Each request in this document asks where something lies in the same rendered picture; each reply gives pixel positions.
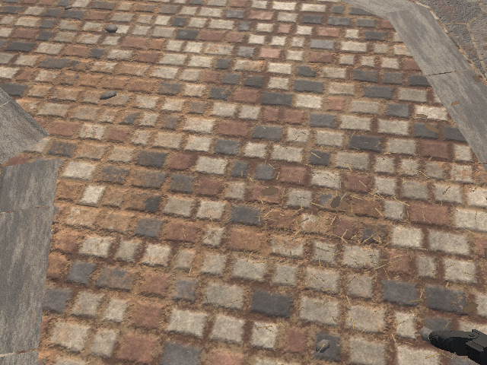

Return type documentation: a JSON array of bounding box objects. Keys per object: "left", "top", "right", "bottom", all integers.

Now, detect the right robot hand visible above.
[{"left": 429, "top": 329, "right": 487, "bottom": 365}]

